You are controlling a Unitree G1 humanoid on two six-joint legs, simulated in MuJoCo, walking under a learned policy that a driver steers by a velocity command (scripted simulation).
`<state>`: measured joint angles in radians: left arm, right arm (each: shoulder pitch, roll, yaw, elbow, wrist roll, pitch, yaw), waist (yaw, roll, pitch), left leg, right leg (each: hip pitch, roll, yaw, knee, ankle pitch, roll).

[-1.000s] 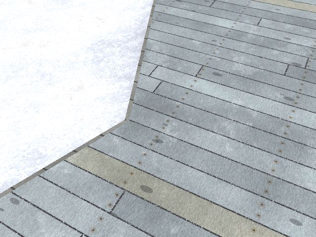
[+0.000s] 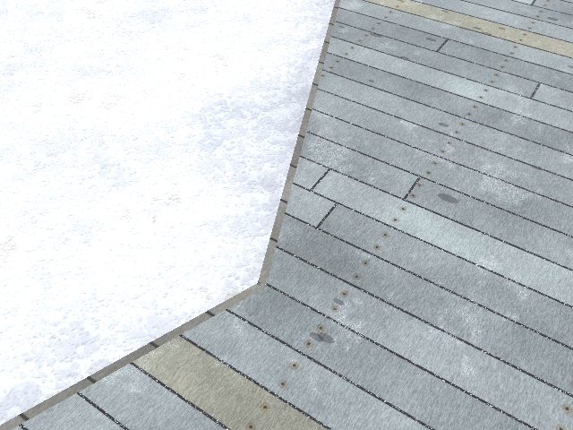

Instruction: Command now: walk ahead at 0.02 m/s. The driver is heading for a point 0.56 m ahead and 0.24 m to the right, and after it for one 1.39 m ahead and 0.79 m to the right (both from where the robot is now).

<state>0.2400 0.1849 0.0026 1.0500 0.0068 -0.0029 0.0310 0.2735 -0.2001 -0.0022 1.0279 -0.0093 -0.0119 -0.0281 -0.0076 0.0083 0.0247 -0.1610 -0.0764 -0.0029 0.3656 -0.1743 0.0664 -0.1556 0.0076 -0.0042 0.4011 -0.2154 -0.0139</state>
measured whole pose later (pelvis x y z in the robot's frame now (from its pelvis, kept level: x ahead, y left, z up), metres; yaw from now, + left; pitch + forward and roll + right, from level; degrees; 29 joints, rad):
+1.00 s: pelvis +0.08 +0.01 -0.01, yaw -3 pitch +0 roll +0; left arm 0.46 0.17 0.04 1.13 0.01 -0.02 0.01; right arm 0.29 -0.17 -0.03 1.05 -0.02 -0.08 -0.01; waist 0.01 -0.04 -0.01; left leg -0.20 -0.04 0.07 0.50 -0.31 0.05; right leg -0.18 0.02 0.06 0.62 -0.43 -0.07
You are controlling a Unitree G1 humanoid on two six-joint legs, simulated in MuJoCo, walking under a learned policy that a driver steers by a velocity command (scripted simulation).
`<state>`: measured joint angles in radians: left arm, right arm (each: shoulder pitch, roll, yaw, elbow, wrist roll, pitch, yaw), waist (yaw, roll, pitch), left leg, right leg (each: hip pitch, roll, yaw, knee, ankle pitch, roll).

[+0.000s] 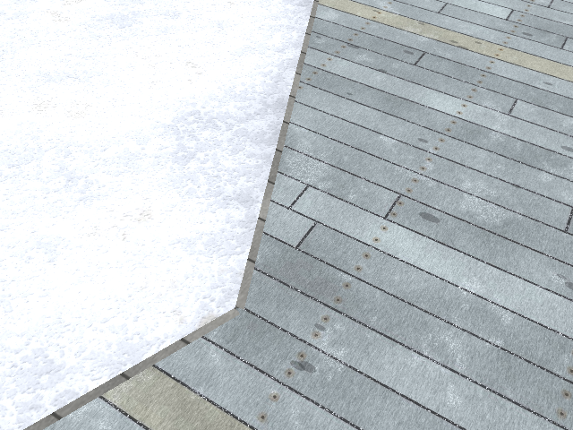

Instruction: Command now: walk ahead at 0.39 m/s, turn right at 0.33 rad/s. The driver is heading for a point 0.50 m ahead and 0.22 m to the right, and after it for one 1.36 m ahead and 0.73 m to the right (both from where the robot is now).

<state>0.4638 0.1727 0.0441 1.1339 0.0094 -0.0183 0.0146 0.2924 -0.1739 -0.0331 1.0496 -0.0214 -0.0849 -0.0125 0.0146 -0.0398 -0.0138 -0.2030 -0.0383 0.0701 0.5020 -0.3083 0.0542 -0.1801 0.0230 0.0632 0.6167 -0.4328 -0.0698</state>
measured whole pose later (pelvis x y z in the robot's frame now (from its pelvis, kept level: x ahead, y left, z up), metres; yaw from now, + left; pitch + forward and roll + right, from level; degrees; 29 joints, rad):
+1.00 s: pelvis +0.54 -0.09 -0.01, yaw -34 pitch +2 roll +1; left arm 0.44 0.28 0.07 0.90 0.00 -0.05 0.01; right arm 0.02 -0.24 -0.02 0.70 -0.05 -0.07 0.00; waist 0.09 -0.01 0.06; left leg -0.47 -0.02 0.04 0.58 -0.14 0.04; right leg -0.14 0.14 0.17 0.93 -0.47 -0.10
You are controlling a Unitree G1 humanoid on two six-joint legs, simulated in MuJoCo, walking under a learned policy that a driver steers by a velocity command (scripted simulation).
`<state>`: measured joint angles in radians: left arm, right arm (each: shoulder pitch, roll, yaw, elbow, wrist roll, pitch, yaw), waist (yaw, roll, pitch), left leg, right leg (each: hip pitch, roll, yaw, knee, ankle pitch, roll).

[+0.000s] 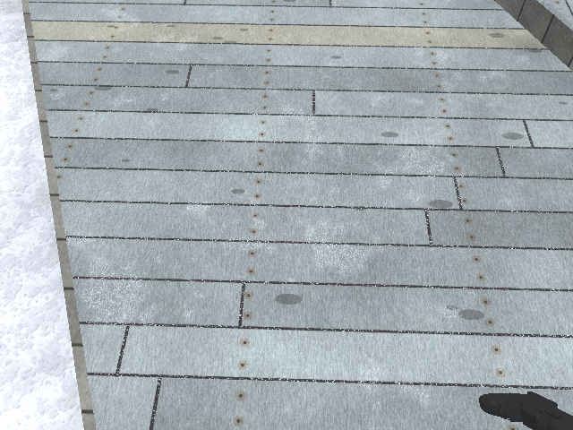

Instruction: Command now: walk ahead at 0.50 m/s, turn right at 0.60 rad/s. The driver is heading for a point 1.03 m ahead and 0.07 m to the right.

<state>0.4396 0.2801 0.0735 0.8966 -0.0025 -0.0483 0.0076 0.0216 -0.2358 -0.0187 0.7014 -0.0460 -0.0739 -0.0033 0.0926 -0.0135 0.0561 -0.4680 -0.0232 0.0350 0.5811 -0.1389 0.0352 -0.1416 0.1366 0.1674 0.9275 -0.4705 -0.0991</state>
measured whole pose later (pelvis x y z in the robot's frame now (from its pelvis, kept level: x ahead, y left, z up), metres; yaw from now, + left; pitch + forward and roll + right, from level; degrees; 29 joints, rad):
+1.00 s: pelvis +0.31 -0.06 +0.02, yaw -22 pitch +0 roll +0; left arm 0.26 0.20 0.02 0.83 0.02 0.00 0.02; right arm 0.26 -0.22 -0.03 0.84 -0.02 0.03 -0.04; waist 0.01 0.00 0.00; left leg -0.20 0.01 0.00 0.46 -0.26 0.01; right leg -0.26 0.11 0.00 0.42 -0.16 -0.09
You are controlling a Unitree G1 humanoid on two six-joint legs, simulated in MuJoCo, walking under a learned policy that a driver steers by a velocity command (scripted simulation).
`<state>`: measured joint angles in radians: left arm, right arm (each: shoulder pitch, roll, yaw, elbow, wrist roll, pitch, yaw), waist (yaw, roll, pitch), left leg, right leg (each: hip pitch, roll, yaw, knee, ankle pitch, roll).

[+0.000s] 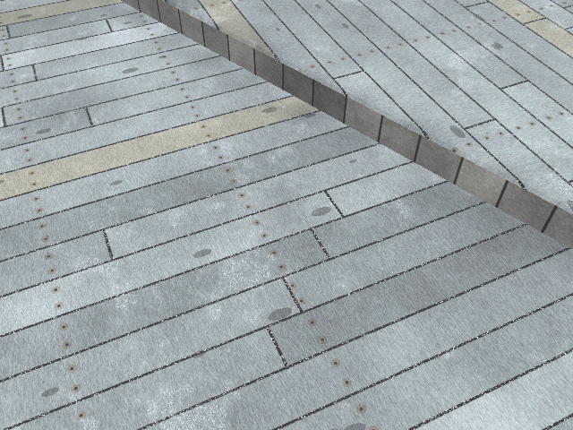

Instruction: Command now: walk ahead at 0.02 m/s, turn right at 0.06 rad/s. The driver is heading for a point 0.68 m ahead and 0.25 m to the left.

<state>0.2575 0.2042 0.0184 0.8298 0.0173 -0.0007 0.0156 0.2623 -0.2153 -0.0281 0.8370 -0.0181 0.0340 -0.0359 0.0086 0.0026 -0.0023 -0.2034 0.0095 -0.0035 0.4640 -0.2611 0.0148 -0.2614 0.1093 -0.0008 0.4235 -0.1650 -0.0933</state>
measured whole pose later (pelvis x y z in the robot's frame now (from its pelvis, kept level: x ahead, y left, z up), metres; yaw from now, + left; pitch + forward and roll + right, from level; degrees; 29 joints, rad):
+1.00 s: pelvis +0.02 +0.05 +0.01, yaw +0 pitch -1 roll -1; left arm 0.27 0.15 -0.01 1.20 0.00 0.00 0.04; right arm 0.33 -0.14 0.02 1.12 -0.01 -0.02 -0.04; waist 0.00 0.00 0.02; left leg -0.08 -0.06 0.01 0.36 -0.25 0.07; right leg -0.16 0.05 0.03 0.36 -0.18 -0.02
